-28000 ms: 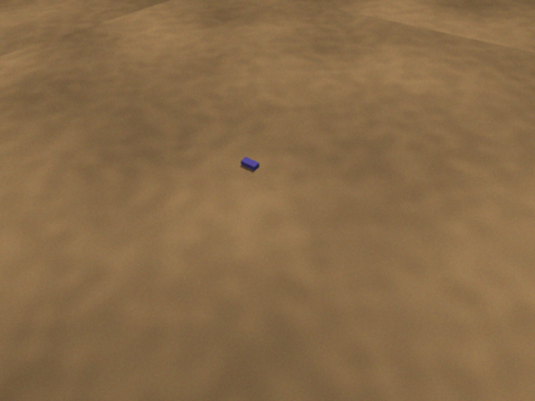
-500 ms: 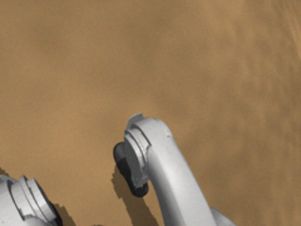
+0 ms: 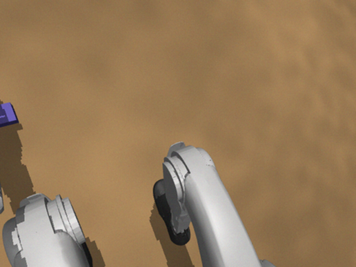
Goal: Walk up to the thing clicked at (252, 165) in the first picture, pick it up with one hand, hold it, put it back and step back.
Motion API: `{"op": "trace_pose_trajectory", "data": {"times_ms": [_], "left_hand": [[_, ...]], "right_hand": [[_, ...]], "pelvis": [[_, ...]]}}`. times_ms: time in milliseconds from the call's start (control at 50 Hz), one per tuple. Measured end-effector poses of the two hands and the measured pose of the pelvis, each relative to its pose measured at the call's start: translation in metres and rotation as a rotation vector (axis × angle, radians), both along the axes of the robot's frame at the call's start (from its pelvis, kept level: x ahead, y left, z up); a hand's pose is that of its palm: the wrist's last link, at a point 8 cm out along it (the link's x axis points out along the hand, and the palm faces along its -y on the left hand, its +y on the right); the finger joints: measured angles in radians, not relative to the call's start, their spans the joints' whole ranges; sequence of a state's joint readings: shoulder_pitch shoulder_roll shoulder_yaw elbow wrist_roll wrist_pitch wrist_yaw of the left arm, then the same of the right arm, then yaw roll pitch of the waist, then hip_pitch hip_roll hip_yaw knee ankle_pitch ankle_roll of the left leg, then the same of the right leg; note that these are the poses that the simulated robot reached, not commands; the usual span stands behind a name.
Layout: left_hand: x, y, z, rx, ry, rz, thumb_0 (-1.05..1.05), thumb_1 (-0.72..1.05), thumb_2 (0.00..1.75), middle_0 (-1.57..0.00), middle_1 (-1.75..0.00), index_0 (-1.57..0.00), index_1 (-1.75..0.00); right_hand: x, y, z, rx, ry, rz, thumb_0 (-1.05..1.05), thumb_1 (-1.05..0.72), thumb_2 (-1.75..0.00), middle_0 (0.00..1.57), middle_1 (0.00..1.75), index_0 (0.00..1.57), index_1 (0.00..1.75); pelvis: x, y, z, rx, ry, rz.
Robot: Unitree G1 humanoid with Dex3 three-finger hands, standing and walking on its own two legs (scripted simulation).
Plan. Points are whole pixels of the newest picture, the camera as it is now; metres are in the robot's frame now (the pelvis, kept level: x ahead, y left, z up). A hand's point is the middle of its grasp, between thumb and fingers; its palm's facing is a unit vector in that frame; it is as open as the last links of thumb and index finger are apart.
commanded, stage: withdraw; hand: left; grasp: from above
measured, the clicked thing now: out of the picture +0.49 +0.28 -0.31
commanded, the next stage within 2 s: home in 0.48 s
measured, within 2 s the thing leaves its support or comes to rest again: neither
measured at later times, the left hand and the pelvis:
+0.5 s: hand out of the picture +0.46 +0.28 -0.13, palm faces -0.49 -0.11 -0.87, open 12.2 cm; pelvis -0.02 -0.02 +0.02, yaw +7 degrees
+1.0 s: hand out of the picture +0.43 +0.29 -0.07, palm faces -0.29 -0.43 -0.86, open 10.1 cm; pelvis +0.00 -0.01 +0.06, yaw +8 degrees
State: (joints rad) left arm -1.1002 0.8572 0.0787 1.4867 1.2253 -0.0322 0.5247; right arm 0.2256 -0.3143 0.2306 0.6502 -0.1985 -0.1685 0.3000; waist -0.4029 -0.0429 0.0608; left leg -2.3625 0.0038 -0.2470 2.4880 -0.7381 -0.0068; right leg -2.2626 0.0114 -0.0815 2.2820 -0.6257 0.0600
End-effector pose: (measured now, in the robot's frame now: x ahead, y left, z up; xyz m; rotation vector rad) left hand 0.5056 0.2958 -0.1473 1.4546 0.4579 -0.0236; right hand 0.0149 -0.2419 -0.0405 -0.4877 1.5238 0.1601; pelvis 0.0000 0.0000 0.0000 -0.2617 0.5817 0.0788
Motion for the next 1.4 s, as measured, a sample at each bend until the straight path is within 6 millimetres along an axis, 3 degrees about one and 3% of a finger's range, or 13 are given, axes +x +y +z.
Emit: {"op": "trace_pose_trajectory", "data": {"times_ms": [180,300,420,560,640,700,760,880,1000,1200,1300,1400], "left_hand": [[-0.016,0.018,0.091,0.024,0.069,0.053,0.0,-0.32,0.86,-0.27,-0.83,-0.26,-0.85],[-0.03,0.013,0.117,0.0,0.185,0.025,0.0,-0.29,0.84,-0.3,-0.81,-0.28,-0.83],[-0.034,-0.005,0.103,-0.028,0.218,-0.077,0.0,-0.25,0.81,-0.34,-0.78,-0.32,-0.8],[-0.034,-0.022,0.056,-0.038,0.184,-0.146,0.0,-0.2,0.77,-0.37,-0.73,-0.36,-0.75],[-0.033,-0.021,0.03,-0.032,0.145,-0.132,0.0,-0.17,0.75,-0.39,-0.71,-0.38,-0.72],[-0.029,-0.016,0.024,-0.011,0.093,-0.105,0.0,-0.16,0.78,-0.36,-0.7,-0.35,-0.71],[-0.025,-0.011,0.031,-0.018,0.036,-0.049,0.0,-0.14,0.82,-0.32,-0.68,-0.31,-0.69],[-0.035,0.002,0.071,-0.103,0.018,0.107,0.0,0.0,0.89,-0.27,-0.63,-0.25,-0.65],[-0.074,0.01,0.13,-0.257,0.063,0.215,0.0,0.27,0.94,-0.24,-0.55,-0.23,-0.57],[-0.17,-0.001,0.212,-0.569,0.054,0.328,0.0,0.75,0.91,-0.22,-0.36,-0.21,-0.37],[-0.207,-0.008,0.25,-0.681,0.009,0.443,0.0,0.84,0.9,-0.22,-0.32,-0.21,-0.33],[-0.238,-0.017,0.286,-0.811,0.002,0.568,0.01,0.87,0.9,-0.21,-0.31,-0.21,-0.31]], "right_hand": [[0.041,-0.024,-0.011,0.006,-0.099,-0.066,0.0,-0.91,-0.91,0.2,0.3,0.2,0.3],[0.06,-0.037,-0.008,-0.036,-0.161,-0.038,0.0,-0.91,-0.91,0.2,0.3,0.2,0.3],[0.057,-0.047,-0.006,-0.105,-0.167,-0.009,-0.01,-0.91,-0.91,0.2,0.3,0.2,0.3],[0.034,-0.049,-0.014,-0.151,-0.115,-0.01,0.0,-0.91,-0.9,0.2,0.3,0.2,0.3],[0.018,-0.045,-0.021,-0.155,-0.078,-0.023,0.0,-0.9,-0.9,0.2,0.3,0.2,0.3],[0.009,-0.04,-0.026,-0.139,-0.046,-0.048,0.0,-0.9,-0.9,0.2,0.3,0.2,0.3],[0.006,-0.034,-0.03,-0.113,-0.023,-0.081,0.0,-0.9,-0.9,0.2,0.3,0.2,0.3],[0.023,-0.026,-0.028,-0.052,-0.052,-0.142,0.0,-0.9,-0.9,0.2,0.3,0.2,0.3],[0.063,-0.027,-0.005,-0.004,-0.149,-0.161,0.0,-0.9,-0.9,0.21,0.3,0.2,0.3],[0.154,-0.027,0.07,0.011,-0.39,-0.07,0.0,-0.9,-0.9,0.2,0.3,0.2,0.3],[0.197,-0.01,0.111,0.051,-0.542,-0.038,0.0,-0.9,-0.9,0.2,0.3,0.2,0.3],[0.225,0.014,0.153,0.114,-0.672,-0.031,0.0,-0.91,-0.9,0.2,0.3,0.2,0.3]], "pelvis": [[-0.002,-0.004,0.02,0.056,0.034,0.038],[-0.011,-0.012,0.032,0.093,0.01,0.058],[-0.018,-0.017,0.03,0.107,-0.006,0.064],[-0.017,-0.018,0.012,0.099,-0.007,0.054],[-0.015,-0.017,0.002,0.091,-0.007,0.046],[-0.011,-0.016,-0.003,0.092,0.007,0.044],[-0.007,-0.015,-0.003,0.092,0.025,0.042],[0.0,-0.014,0.017,0.097,0.06,0.048],[0.002,-0.012,0.058,0.108,0.067,0.061],[-0.003,-0.015,0.132,0.137,0.028,0.085],[-0.003,-0.018,0.166,0.156,-0.011,0.099],[0.001,-0.02,0.2,0.173,-0.058,0.108]]}}
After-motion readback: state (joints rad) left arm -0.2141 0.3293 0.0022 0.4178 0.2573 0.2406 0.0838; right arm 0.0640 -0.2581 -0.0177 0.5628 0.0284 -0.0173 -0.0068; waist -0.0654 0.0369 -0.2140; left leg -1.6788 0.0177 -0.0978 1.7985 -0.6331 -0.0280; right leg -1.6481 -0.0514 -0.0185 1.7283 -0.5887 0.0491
